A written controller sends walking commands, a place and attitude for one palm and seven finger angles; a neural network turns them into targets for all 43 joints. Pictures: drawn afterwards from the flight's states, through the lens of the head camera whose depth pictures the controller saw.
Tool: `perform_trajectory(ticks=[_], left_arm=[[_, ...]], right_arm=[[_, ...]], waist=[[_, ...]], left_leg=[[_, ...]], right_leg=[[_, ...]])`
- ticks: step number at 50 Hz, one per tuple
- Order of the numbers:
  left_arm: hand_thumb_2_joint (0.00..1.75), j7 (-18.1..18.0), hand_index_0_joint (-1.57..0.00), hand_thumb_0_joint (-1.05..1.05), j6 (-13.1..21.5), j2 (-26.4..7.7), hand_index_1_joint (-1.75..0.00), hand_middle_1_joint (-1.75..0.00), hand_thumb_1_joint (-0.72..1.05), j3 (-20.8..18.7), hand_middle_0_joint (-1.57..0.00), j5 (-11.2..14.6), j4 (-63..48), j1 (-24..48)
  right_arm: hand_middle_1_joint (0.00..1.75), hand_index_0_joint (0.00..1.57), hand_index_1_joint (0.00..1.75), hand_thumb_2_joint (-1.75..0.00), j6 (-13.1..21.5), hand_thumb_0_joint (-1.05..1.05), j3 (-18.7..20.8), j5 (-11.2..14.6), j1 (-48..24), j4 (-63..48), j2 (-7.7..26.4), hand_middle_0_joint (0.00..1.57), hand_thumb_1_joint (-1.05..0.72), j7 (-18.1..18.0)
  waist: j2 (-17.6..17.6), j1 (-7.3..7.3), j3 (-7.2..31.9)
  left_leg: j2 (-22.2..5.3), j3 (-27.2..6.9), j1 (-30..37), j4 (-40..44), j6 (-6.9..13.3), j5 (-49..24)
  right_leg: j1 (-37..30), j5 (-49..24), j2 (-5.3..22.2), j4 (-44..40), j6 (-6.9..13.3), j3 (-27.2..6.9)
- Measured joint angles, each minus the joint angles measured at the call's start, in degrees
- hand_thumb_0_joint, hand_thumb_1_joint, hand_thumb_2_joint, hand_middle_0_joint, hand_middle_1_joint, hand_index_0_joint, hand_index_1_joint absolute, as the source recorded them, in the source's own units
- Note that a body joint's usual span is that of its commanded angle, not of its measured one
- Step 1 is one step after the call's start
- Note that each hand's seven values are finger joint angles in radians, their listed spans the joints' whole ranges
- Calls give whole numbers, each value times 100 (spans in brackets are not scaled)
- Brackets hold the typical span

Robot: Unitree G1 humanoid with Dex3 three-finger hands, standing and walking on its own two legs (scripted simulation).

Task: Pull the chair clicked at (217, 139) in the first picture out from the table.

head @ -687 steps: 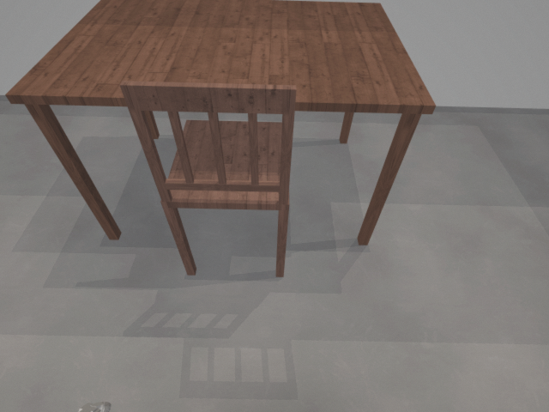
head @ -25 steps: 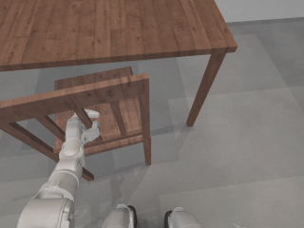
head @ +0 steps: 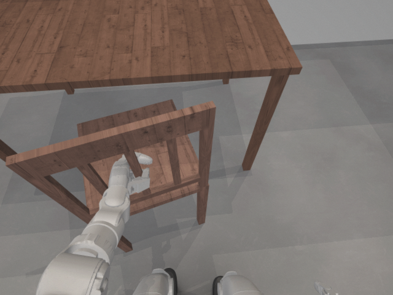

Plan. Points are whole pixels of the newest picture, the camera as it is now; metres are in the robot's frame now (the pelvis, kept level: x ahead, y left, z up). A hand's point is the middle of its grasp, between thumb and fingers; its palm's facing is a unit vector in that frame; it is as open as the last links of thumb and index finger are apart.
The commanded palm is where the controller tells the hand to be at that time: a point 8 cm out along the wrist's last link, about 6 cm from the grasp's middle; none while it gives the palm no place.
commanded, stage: step backward, pulling the chair out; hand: left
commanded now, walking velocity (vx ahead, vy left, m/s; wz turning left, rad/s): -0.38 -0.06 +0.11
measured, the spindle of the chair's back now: (138, 174) +0.40 +0.14 -0.08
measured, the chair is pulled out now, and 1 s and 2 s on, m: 0.16 0.16 0.18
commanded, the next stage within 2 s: none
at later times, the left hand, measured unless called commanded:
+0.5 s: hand (145, 180) +0.37 +0.12 -0.06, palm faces +0.00 -0.98 -0.21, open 5.1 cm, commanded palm +0.38 +0.17 -0.05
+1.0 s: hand (144, 180) +0.37 +0.12 -0.06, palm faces -0.02 -0.98 -0.21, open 5.2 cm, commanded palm +0.37 +0.18 -0.05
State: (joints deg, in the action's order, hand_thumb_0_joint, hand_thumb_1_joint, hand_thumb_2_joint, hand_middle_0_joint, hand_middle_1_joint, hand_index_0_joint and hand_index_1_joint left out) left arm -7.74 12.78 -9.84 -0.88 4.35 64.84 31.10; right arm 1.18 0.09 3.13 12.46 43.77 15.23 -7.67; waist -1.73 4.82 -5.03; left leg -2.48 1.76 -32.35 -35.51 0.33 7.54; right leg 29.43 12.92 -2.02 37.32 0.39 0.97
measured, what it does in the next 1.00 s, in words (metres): stands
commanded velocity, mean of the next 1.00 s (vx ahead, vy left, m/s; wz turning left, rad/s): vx -0.38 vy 0.00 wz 0.10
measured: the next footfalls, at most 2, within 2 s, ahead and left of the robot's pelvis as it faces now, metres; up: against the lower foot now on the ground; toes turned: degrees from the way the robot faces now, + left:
none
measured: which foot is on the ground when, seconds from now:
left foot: down 0.00-1.00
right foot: down 0.00-1.00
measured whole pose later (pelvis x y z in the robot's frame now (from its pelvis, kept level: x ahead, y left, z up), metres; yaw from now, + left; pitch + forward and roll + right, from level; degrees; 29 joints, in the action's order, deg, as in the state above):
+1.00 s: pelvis +0.00 +0.00 +0.00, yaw +0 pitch +4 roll -1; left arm -5.9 12.1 -10.1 0.5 3.0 63.9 32.4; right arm 1.9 -0.7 2.4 10.4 44.6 13.1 -8.1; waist -2.1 3.2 -6.3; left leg -2.3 1.3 -33.0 -38.0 0.3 8.9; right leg 29.8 13.7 -1.8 39.5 0.8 1.4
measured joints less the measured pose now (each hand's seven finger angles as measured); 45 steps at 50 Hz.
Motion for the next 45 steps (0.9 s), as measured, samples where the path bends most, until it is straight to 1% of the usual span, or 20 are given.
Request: perform_trajectory(ticks=[7, 10, 13, 15, 23, 28, 33, 37, 45], left_arm=[[78, 79, -50, -3, -3, -32, -145, -113, 71, -154, -26, -11, 21, 57], [79, 61, -50, -3, 38, -28, -145, -113, 70, -218, -27, -36, 50, 64], [79, 26, -50, -3, 73, 8, -145, -113, 69, -237, -27, -67, 76, 62], [79, 13, -50, -3, 96, 45, -145, -113, 69, -214, -27, -99, 100, 58], [78, 46, -50, -3, 64, 31, -145, -115, 69, 30, -26, -122, 34, 26], [78, 79, -50, -3, 19, -15, -145, -116, 69, 68, -25, -115, -26, 43], [79, 75, -50, -3, 13, -32, -145, -117, 69, 42, -25, -103, -62, 45], [78, 70, -50, -3, 31, 0, -145, -117, 69, 52, -25, -129, -83, 23], [79, 154, -50, -2, -11, 15, -145, -119, 68, 205, -25, -170, -124, 39]], right_arm=[[30, 20, 30, -90, 68, 1, -94, -62, -77, 76, -259, 21, -91, 50], [30, 20, 30, -90, 98, 1, -107, -58, -100, 107, -276, 21, -91, 63], [30, 20, 30, -90, 112, 1, -89, -53, -89, 135, -211, 21, -90, 61], [30, 20, 30, -90, 117, 1, -65, -51, -62, 159, -130, 21, -90, 43], [30, 20, 30, -90, 97, 1, -1, -33, -25, 143, 27, 21, -91, -34], [30, 20, 30, -90, 89, 1, -2, -34, -112, 76, -12, 20, -91, -45], [30, 20, 30, -90, 91, 1, -35, -24, -196, 17, -75, 20, -91, -33], [30, 20, 30, -90, 93, 1, -55, -23, -189, 17, -87, 21, -91, -30], [30, 20, 30, -90, 69, 1, -82, -39, -123, 70, -131, 21, -91, -63]], waist=[[-125, -39, -54], [-162, -15, -86], [-163, 15, -106], [-180, 15, -94], [-53, -73, -16], [-35, -92, -36], [-62, -59, -116], [-67, -37, -167], [-8, -127, -103]], left_leg=[[-64, -47, -135, -249, -64, 102], [-62, -81, -144, -284, -78, 164], [-15, -100, -103, -255, -84, 218], [-4, -118, -70, -193, -76, 45], [24, -75, -46, -160, -28, 102], [2, -95, -79, -212, -47, 113], [-16, -125, -41, -195, -68, 100], [11, -123, 39, -132, -50, 86], [64, -40, 25, -96, 21, 85]], right_leg=[[114, 18, -62, 199, 96, 44], [102, 22, -65, 203, 143, 75], [57, 37, -23, 186, 132, 90], [26, 47, -14, 172, 112, 107], [11, 52, 17, 133, 46, 67], [32, 55, -5, 163, 72, 85], [-37, 17, -26, 93, 102, 113], [-131, -2, -1, 12, 78, 112], [-65, 22, 58, 55, 6, 35]])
